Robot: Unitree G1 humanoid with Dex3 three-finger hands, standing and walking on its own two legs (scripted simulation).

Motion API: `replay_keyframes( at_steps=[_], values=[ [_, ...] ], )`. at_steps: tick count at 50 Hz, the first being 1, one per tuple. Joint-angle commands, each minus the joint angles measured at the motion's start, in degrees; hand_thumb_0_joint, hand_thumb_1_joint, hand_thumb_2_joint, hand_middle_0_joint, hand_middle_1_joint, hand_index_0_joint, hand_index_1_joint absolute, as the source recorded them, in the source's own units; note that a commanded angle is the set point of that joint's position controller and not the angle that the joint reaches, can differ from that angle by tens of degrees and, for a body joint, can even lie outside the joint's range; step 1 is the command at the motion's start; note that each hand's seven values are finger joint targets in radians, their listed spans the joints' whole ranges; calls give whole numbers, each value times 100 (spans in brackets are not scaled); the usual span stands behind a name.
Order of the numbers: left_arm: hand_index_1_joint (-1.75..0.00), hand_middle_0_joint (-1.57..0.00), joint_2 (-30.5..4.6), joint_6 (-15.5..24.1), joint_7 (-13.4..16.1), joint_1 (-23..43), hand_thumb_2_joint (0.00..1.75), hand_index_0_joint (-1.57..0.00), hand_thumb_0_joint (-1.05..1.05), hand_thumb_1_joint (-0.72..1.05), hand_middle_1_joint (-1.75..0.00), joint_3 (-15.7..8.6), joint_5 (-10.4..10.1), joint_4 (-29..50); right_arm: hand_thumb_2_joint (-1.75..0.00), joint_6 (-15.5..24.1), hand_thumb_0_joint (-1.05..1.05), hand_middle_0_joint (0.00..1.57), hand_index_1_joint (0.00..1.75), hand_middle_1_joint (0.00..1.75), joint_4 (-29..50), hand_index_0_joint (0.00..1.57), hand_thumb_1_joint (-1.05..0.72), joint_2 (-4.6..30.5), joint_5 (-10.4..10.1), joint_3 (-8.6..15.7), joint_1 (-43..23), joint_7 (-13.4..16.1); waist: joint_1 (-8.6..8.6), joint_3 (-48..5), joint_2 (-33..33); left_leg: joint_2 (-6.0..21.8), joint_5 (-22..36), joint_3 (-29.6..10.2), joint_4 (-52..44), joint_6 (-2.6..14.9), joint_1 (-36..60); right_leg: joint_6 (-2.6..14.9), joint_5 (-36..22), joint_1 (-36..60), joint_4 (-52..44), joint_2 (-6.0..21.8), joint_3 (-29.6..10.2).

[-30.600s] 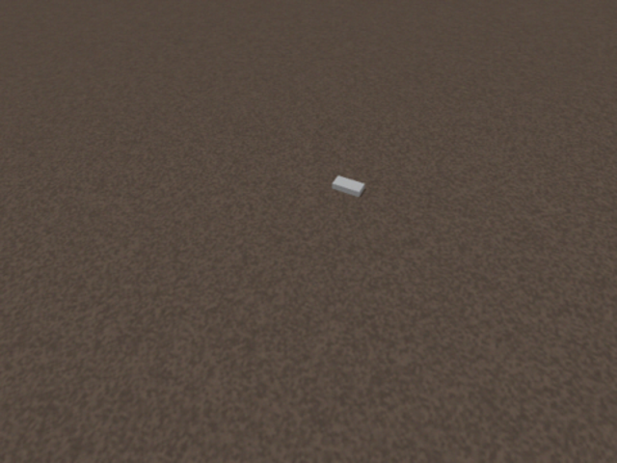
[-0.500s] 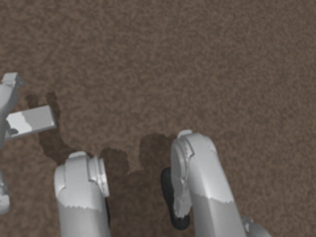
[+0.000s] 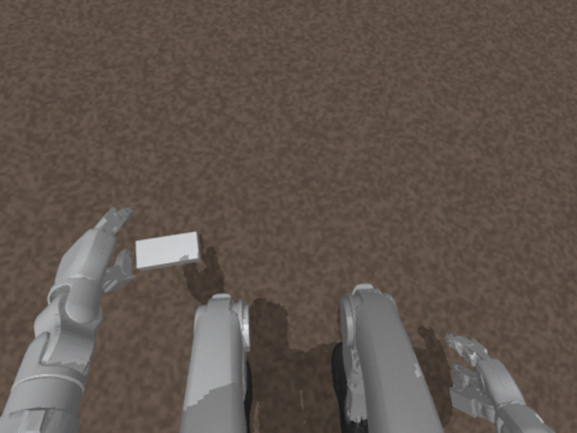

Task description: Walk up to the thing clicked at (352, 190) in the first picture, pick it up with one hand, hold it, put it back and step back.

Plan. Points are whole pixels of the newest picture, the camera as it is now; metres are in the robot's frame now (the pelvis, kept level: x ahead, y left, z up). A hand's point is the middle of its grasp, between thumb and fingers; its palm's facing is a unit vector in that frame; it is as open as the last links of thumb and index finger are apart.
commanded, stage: home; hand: left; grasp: from above
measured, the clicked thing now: (169, 251) +0.46 +0.29 -0.45
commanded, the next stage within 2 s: none
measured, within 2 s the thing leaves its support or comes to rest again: neither
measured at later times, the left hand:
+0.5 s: hand (78, 334) +0.25 +0.20 +0.10, palm faces +0.11 -0.96 -0.25, open 7.4 cm
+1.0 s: hand out of the picture +0.22 +0.19 +0.20, palm faces +0.14 -0.97 -0.19, open 7.4 cm
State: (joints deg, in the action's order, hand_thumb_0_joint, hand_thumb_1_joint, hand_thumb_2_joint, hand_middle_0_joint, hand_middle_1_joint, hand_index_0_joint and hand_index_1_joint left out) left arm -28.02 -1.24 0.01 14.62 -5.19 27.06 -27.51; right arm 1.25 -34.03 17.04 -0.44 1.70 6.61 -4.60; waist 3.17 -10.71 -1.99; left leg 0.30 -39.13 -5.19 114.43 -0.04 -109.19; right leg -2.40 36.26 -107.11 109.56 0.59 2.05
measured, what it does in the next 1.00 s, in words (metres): rises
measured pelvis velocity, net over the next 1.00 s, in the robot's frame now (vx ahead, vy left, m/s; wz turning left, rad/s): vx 0.08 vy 0.00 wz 0.08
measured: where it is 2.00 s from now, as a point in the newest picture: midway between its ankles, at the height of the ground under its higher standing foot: (295, 417)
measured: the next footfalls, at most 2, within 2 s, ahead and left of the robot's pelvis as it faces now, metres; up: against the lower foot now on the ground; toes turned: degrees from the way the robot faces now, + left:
none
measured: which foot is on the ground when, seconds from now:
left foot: down 0.00-1.00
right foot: down 0.00-1.00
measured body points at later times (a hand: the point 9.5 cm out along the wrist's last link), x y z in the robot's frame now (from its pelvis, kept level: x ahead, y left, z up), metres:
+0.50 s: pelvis +0.04 -0.01 +0.18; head +0.13 +0.02 +0.62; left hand +0.24 +0.25 +0.12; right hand +0.23 -0.23 +0.10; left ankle +0.07 +0.12 -0.43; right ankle +0.09 -0.14 -0.43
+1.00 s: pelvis +0.08 +0.00 +0.25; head +0.09 +0.00 +0.70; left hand +0.21 +0.24 +0.22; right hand +0.27 -0.23 +0.20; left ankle +0.07 +0.12 -0.43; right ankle +0.09 -0.14 -0.43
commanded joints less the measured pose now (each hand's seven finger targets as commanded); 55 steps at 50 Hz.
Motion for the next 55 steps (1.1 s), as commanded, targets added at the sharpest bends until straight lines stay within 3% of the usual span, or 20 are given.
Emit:
replay_keyframes(
  at_steps=[1, 5, 7, 9, 13, 14, 18, 22, 26, 28, 35, 45, 50, 55],
  values=[
    [-30, -20, -876, -118, 193, 407, 90, -20, 0, 90, -30, -443, -636, 1769, -90, 263, 0, 20, 30, 30, 673, 20, -90, 873, -111, 360, 286, 237, 45, -2919, -737, 14, 317, -28, -2400, 122, 2965, 407, -489, 2183, -1703, -88, 160],
    [-30, -20, -645, -521, 231, -145, 90, -20, 0, 90, -30, -418, -1235, 2475, -90, 361, 0, 20, 30, 30, 870, 20, -90, 799, -168, 312, 63, 424, 41, -2940, -743, 15, 211, -76, -2929, 105, 3608, 380, -425, 2731, -2230, -84, 102],
    [-30, -20, -336, -756, 238, -636, 90, -20, 0, 90, -30, -271, -1556, 2511, -90, 421, 0, 20, 30, 30, 931, 20, -90, 711, -179, 265, 8, 514, 116, -2705, -504, -7, 371, 14, -3099, 112, 3764, 377, -467, 3029, -2579, -95, 72],
    [-30, -20, -255, -975, 272, -920, 90, -20, 0, 90, -30, -299, -1897, 2716, -90, 476, 0, 20, 30, 30, 975, 20, -90, 648, -191, 214, -25, 613, 146, -2478, -425, -12, 313, 6, -3366, 129, 3946, 356, -414, 3351, -2928, -87, 22],
    [-30, -20, -19, -1339, 347, -1446, 90, -20, 0, 90, -30, -285, -2286, 3095, -90, 615, 0, 20, 30, 30, 1056, 20, -90, 514, -217, 111, 63, 789, 177, -2342, -384, -10, 657, 53, -3846, 122, 4521, 348, -686, 4116, -3511, -94, -26],
    [-30, -20, -5, -1423, 383, -1624, 90, -20, 0, 90, -30, -339, -2380, 3180, -90, 644, 0, 20, 30, 30, 1071, 20, -90, 456, -231, 63, 106, 839, 114, -2356, -345, -9, 821, 60, -3952, 118, 4714, 344, -813, 4346, -3655, -104, -29],
    [-30, -20, 364, -1713, 472, -2050, 90, -20, 0, 90, -30, -270, -2720, 3367, -90, 788, 0, 20, 30, 30, 1075, 20, -90, 349, -241, -65, 277, 1058, 151, -1922, -345, 20, 1101, 6, -4575, 89, 5291, 339, -1058, 4921, -4253, -109, -25],
    [-30, -20, 588, -1912, 493, -2706, 90, -20, 0, 90, -30, -285, -2955, 3557, -90, 971, 0, 20, 30, 30, 1144, 20, -90, 255, -228, -155, 434, 1301, 109, -1594, -276, -3, 1362, 42, -5105, 92, 5821, 318, -1293, 5639, -4866, -126, 7],
    [-30, -20, 807, -2071, 457, -3298, 90, -20, 0, 90, -30, -185, -3066, 3811, -90, 1099, 0, 20, 30, 30, 1179, 20, -90, 230, -176, -182, 641, 1459, 57, -1285, -376, 22, 2009, 46, -5660, 24, 6500, 308, -1794, 6164, -5286, -158, 93],
    [-30, -20, 800, -2144, 455, -3522, 90, -20, 0, 90, -30, -242, -3105, 4136, -90, 1148, 0, 20, 30, 30, 1261, 20, -90, 190, -157, -176, 728, 1515, -4, -1198, -443, 11, 2157, 98, -5882, 29, 6782, 291, -1952, 6516, -5591, -162, 116],
    [-30, -20, 1043, -2301, 354, -4271, 90, -20, 0, 90, -30, -1, -3085, 4517, -90, 1331, 0, 20, 30, 30, 1356, 20, -90, 130, -94, -172, 786, 1600, -16, -548, -122, -7, 2324, 153, -6400, 54, 7124, 277, -2039, 7036, -6185, -212, 210],
    [-30, -20, 1005, -2283, 121, -4153, 90, -20, 0, 90, -30, 23, -3021, 4529, -90, 1551, 0, 20, 30, 30, 1326, 20, -90, 262, -15, -78, 710, 1582, 26, -119, 37, -15, 2303, 186, -6632, 65, 7356, 245, -1950, 7143, -6374, -211, 273],
    [-30, -20, 953, -2218, 96, -4142, 90, -20, 0, 90, -30, -29, -2987, 4613, -90, 1611, 0, 20, 30, 30, 1281, 20, -90, 262, 9, -60, 689, 1569, -36, -351, -158, -45, 2532, 251, -6587, 45, 7528, 251, -2160, 7285, -6341, -185, 227],
    [-30, -20, 948, -2196, 114, -4103, 90, -20, 0, 90, -30, -15, -2967, 4558, -90, 1622, 0, 20, 30, 30, 1248, 20, -90, 247, 30, -90, 591, 1562, -78, -223, -95, -55, 2275, 254, -6616, 64, 7423, 231, -1991, 7310, -6414, -168, 221]
  ],
)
